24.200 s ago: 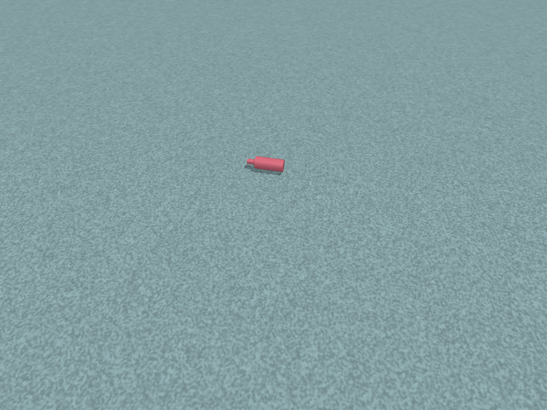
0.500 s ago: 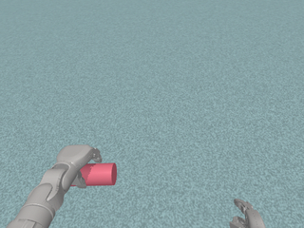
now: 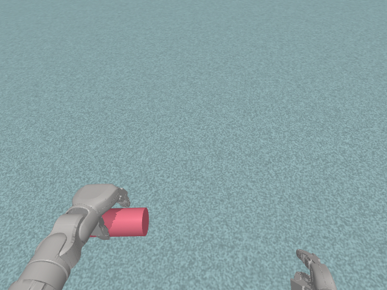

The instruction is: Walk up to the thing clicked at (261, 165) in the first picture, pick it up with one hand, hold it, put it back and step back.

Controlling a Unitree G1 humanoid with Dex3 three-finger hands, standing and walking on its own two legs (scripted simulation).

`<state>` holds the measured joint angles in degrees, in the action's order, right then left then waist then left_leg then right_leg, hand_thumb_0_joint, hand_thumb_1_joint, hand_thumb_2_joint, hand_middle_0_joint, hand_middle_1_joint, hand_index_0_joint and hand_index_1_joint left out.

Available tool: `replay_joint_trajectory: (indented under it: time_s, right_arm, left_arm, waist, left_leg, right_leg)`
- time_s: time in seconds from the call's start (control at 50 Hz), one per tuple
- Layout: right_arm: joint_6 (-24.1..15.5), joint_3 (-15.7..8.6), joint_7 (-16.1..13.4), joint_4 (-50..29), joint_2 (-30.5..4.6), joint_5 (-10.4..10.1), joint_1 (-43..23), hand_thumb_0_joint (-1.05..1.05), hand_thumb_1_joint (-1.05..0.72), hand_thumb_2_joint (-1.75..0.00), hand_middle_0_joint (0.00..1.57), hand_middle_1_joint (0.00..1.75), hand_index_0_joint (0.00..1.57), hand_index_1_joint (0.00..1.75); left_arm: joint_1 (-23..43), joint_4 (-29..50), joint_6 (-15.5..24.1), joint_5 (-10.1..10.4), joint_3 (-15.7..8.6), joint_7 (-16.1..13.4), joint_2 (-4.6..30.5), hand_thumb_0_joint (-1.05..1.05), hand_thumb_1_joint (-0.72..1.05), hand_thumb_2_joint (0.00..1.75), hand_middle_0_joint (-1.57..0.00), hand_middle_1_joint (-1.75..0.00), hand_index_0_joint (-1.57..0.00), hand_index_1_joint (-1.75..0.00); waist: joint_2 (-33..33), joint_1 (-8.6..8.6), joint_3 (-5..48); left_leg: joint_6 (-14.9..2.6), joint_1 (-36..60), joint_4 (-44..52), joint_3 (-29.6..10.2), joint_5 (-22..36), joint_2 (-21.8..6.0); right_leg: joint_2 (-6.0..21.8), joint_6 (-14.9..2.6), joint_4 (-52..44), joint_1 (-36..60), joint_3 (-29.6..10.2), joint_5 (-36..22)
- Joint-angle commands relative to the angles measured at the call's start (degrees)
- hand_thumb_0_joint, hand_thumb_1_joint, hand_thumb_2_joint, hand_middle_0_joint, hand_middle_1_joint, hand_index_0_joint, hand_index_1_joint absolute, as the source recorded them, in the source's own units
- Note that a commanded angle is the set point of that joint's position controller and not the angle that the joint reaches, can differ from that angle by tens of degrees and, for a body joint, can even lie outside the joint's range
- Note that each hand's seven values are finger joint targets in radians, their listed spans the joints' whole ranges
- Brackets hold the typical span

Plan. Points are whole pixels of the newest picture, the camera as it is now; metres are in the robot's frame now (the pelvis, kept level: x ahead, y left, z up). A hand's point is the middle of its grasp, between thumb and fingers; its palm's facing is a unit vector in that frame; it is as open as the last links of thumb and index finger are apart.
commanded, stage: hold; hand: left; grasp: from above
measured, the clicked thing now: (106, 222) +0.30 +0.23 -0.08
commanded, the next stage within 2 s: crouch in 0.16 s
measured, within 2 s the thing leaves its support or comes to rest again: neither
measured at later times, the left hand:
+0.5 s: hand (105, 217) +0.30 +0.23 -0.05, palm faces -0.48 -0.03 -0.88, open 8.9 cm
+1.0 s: hand (124, 226) +0.37 +0.25 -0.27, palm faces -0.41 +0.07 -0.91, open 9.0 cm
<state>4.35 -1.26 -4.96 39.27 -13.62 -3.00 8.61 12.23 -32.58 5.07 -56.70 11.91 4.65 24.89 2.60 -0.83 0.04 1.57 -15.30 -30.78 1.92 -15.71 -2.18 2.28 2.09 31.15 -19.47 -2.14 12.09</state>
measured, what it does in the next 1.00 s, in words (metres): lowers itself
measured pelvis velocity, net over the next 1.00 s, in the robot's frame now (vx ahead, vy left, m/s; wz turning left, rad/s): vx -0.04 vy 0.01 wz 0.02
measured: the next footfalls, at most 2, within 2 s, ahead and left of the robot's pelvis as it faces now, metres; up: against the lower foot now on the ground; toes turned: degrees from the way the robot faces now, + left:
none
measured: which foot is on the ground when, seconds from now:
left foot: down 0.00-1.00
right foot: down 0.00-1.00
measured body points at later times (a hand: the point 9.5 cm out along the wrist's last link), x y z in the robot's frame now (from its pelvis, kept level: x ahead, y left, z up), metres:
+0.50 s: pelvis +0.01 +0.00 +0.00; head +0.04 -0.01 +0.45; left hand +0.32 +0.23 +0.00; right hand +0.16 -0.25 -0.12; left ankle +0.01 +0.14 -0.73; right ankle +0.05 -0.14 -0.73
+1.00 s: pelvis -0.04 +0.01 -0.16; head +0.11 +0.04 +0.26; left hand +0.39 +0.25 -0.22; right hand +0.01 -0.28 -0.28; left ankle +0.00 +0.14 -0.73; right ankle +0.05 -0.14 -0.73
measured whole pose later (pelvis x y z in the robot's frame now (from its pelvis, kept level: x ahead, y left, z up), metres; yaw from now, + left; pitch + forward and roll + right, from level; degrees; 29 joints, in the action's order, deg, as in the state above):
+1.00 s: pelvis -0.04 +0.01 -0.16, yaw +1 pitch +28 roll -2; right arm 2.6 -4.9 -1.6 42.4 -14.4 2.3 13.2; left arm 40.7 -69.3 7.4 -69.7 5.8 -20.0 27.4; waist 1.1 7.9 9.5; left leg 0.8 -79.9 -85.1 -2.4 -33.5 -1.7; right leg 2.2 3.3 80.4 -81.2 -1.2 27.4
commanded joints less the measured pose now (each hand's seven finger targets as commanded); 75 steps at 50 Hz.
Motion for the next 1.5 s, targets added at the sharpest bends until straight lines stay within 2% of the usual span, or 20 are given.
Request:
replay_joint_trajectory:
  time_s: [0.0,0.1,0.14,0.2,0.22,0.26,0.38,0.48,0.58,0.68,0.8,0.82,0.96,1.0,1.04,1.12,1.16,1.36,1.38,1.48]
  right_arm:
    - [-2.10,-2.11,-0.63,-7.94,-7.08,-0.12,-5.39,0.00,-0.90,-0.90,0.20,0.30,0.20,0.30]
    - [-1.94,-2.24,-0.51,-7.64,-7.17,-0.13,-4.72,0.00,-0.90,-0.90,0.20,0.30,0.20,0.30]
    - [-1.77,-2.59,-0.41,-7.84,-7.41,-0.20,-4.29,0.00,-0.90,-0.90,0.20,0.30,0.20,0.30]
    - [-1.49,-2.71,-0.19,-7.99,-7.22,-0.20,-4.28,0.00,-0.90,-0.90,0.20,0.30,0.20,0.30]
    - [-1.46,-2.82,-0.24,-7.96,-7.36,-0.22,-4.43,0.00,-0.90,-0.90,0.20,0.30,0.20,0.30]
    - [-1.30,-2.81,-0.15,-7.83,-7.38,-0.17,-3.80,0.00,-0.87,-0.89,0.20,0.30,0.20,0.30]
    - [-0.52,-2.80,0.15,-7.78,-7.16,0.15,-3.51,0.00,-0.89,-0.90,0.20,0.30,0.20,0.30]
    - [0.31,-3.68,0.79,-6.50,-7.50,0.81,-1.48,0.00,-0.90,-0.90,0.20,0.30,0.20,0.30]
    - [0.55,-4.84,1.85,-4.04,-8.33,2.13,1.38,0.00,-0.90,-0.90,0.20,0.30,0.20,0.30]
    - [0.34,-5.81,3.04,-2.71,-8.91,3.38,4.88,0.00,-0.90,-0.90,0.20,0.30,0.20,0.30]
    - [-1.24,-6.11,2.88,-1.82,-9.91,4.57,7.12,0.00,-0.91,-0.90,0.20,0.30,0.20,0.30]
    - [-1.62,-6.17,2.74,-1.67,-9.86,4.63,7.73,0.00,-0.90,-0.90,0.20,0.30,0.20,0.30]
    - [-3.73,-6.49,2.46,-1.45,-10.54,5.36,10.17,0.00,-0.90,-0.90,0.20,0.30,0.20,0.30]
    - [-4.13,-6.28,2.56,-0.61,-10.70,5.61,10.63,0.00,-0.90,-0.90,0.20,0.30,0.20,0.30]
    - [-4.25,-6.30,2.75,-0.50,-11.24,5.72,11.14,0.00,-0.90,-0.90,0.20,0.30,0.20,0.30]
    - [-4.87,-5.98,3.79,-0.42,-11.58,6.02,11.75,0.00,-0.90,-0.90,0.20,0.30,0.20,0.30]
    - [-5.25,-5.75,4.41,-0.69,-11.82,6.17,11.92,0.00,-0.90,-0.90,0.20,0.30,0.20,0.30]
    - [-7.06,-4.11,7.32,0.59,-13.50,8.26,14.50,0.00,-0.90,-0.90,0.20,0.30,0.20,0.30]
    - [-7.21,-4.00,7.65,1.08,-13.68,8.39,14.74,0.00,-0.90,-0.90,0.20,0.30,0.20,0.30]
    - [-7.09,-3.98,9.03,0.69,-14.70,9.10,15.58,0.00,-0.90,-0.90,0.20,0.30,0.20,0.30]
  left_arm:
    - [19.44,11.53,0.06,0.60,-7.88,-2.19,13.33,0.00,0.79,0.54,-1.11,-0.48,-1.15,-0.45]
    - [19.80,9.87,-0.01,1.15,-6.58,-2.66,11.64,0.00,0.81,0.54,-1.11,-0.51,-1.16,-0.46]
    - [18.02,9.76,0.11,0.94,-7.96,-2.68,12.89,0.00,0.80,0.53,-1.10,-0.49,-1.14,-0.45]
    - [19.89,10.21,0.31,0.23,-5.49,-2.46,11.12,0.00,0.78,0.51,-1.09,-0.48,-1.13,-0.44]
    - [20.49,10.53,0.33,0.21,-7.11,-2.79,12.77,0.00,0.78,0.51,-1.09,-0.47,-1.13,-0.43]
    - [19.87,9.70,0.49,0.76,-6.97,-2.87,12.26,0.00,0.75,0.46,-0.96,-0.51,-1.06,-0.42]
    - [16.25,5.04,1.59,-0.37,-6.93,-5.12,10.53,0.00,0.77,0.54,-1.08,-0.52,-1.12,-0.47]
    - [17.77,-0.91,3.62,-3.47,-7.58,-10.38,10.20,0.00,0.75,0.55,-1.07,-0.51,-1.10,-0.47]
    - [26.80,-7.84,4.73,-7.61,-7.77,-16.91,11.03,0.00,0.70,0.60,-1.06,-0.51,-1.08,-0.49]
    - [33.41,-16.94,4.64,-11.44,-6.14,-23.23,8.94,0.00,0.67,0.51,-1.02,-0.51,-1.06,-0.47]
    - [42.58,-25.71,2.80,-12.48,-8.21,-27.62,12.60,0.00,0.64,0.52,-0.98,-0.54,-1.03,-0.50]
    - [43.46,-28.14,2.45,-12.26,-7.31,-27.78,11.07,0.00,0.65,0.52,-0.98,-0.54,-1.03,-0.49]
    - [50.22,-26.61,1.15,-11.78,-10.51,-27.09,16.64,0.00,0.66,0.58,-0.99,-0.57,-1.03,-0.53]
    - [52.74,-27.27,0.84,-11.32,-10.01,-26.35,15.70,0.00,0.68,0.57,-1.00,-0.57,-1.05,-0.52]
    - [54.80,-27.88,0.99,-11.88,-10.91,-25.68,17.88,0.00,0.69,0.56,-1.00,-0.58,-1.05,-0.52]
    - [54.58,-32.37,2.20,-12.03,-10.61,-24.04,16.51,0.00,0.71,0.55,-0.99,-0.56,-1.05,-0.50]
    - [56.29,-32.01,3.20,-12.60,-11.45,-23.76,18.81,0.00,0.74,0.55,-1.00,-0.58,-1.07,-0.51]
    - [65.69,-30.95,6.90,-16.44,-15.26,-26.65,24.72,0.00,0.76,0.54,-1.00,-0.58,-1.08,-0.51]
    - [64.60,-33.46,6.63,-16.41,-15.20,-26.85,23.54,0.00,0.76,0.51,-1.00,-0.58,-1.08,-0.50]
    - [66.53,-35.01,5.91,-17.36,-16.39,-27.03,26.05,0.00,0.74,0.52,-0.98,-0.57,-1.06,-0.49]
  waist:
    - [-0.84,-0.17,15.21]
    - [-1.42,0.39,14.42]
    - [-0.34,-0.13,15.06]
    - [-0.67,0.52,14.90]
    - [-0.24,-0.09,15.52]
    - [-1.15,0.36,15.42]
    - [-3.51,1.01,12.28]
    - [-3.49,2.29,13.75]
    - [-2.73,3.98,18.69]
    - [-1.14,5.73,23.04]
    - [1.73,6.48,31.53]
    - [1.32,7.69,32.04]
    - [4.82,8.08,45.03]
    - [6.96,9.26,45.52]
    - [7.93,9.81,44.91]
    - [6.90,11.85,41.98]
    - [6.50,12.23,43.03]
    - [14.46,14.53,51.11]
    - [14.61,14.83,48.74]
    - [16.31,15.95,49.21]
  left_leg:
    - [-1.99,4.63,4.70,0.53,9.59,3.32]
    - [-1.85,4.68,4.75,0.40,10.74,3.10]
    - [-1.62,4.83,4.90,0.36,12.23,2.96]
    - [-1.59,5.36,4.79,0.23,13.22,2.86]
    - [-1.60,5.27,4.70,0.09,13.48,2.99]
    - [-1.75,5.28,4.66,0.26,13.18,3.00]
    - [-1.83,2.35,3.36,0.14,12.16,3.19]
    - [-1.55,-1.42,-1.07,0.01,12.47,3.30]
    - [-1.54,-10.83,-11.57,0.16,9.69,3.42]
    - [-1.54,-23.63,-22.96,-0.09,3.99,3.11]
    - [-1.59,-37.93,-33.97,-0.86,-2.79,3.01]
    - [-1.67,-39.78,-35.44,-1.49,-4.27,2.85]
    - [-1.78,-50.56,-46.35,-2.58,-6.72,2.91]
    - [-1.30,-51.08,-48.88,-3.72,-4.88,2.53]
    - [-0.96,-53.24,-50.47,-5.07,-7.26,2.36]
    - [-1.16,-59.61,-54.66,-6.56,-13.58,2.60]
    - [-1.71,-62.90,-56.84,-6.41,-16.67,2.96]
    - [-1.31,-65.97,-69.20,-5.21,-9.33,3.62]
    - [-0.98,-65.95,-69.54,-5.91,-8.62,3.55]
    - [-0.95,-67.44,-72.71,-5.55,-8.43,3.54]
  right_leg:
    - [-3.21,-1.95,-5.11,6.26,2.25,-4.52]
    - [-3.42,-1.98,-5.16,5.83,2.60,-5.78]
    - [-3.52,-2.21,-4.78,6.32,2.71,-6.94]
    - [-3.53,-2.33,-4.65,6.55,2.81,-7.94]
    - [-3.44,-2.24,-4.76,6.89,2.87,-8.12]
    - [-3.40,-2.11,-4.88,7.05,2.71,-8.06]
    - [-3.15,-1.96,-4.23,4.42,2.98,-7.51]
    - [-2.92,-2.06,-0.10,0.23,2.87,-8.17]
    - [-2.46,-1.83,8.28,-9.10,2.43,-7.43]
    - [-2.34,-2.52,18.60,-21.57,2.36,-2.26]
    - [-2.54,-3.01,30.49,-34.23,2.97,4.75]
    - [-2.71,-3.17,32.33,-36.70,3.33,6.02]
    - [-1.99,-3.69,44.86,-45.37,3.67,8.27]
    - [-2.11,-3.93,48.60,-51.46,4.39,7.71]
    - [-1.94,-3.93,51.36,-56.22,5.16,9.63]
    - [-1.46,-4.07,55.98,-65.00,5.68,14.85]
    - [-1.41,-3.93,57.42,-65.93,5.76,17.07]
    - [-0.41,-4.04,68.81,-74.72,6.17,11.76]
    - [0.06,-3.99,69.66,-77.28,6.20,11.53]
    - [0.32,-4.02,72.76,-79.84,6.77,11.70]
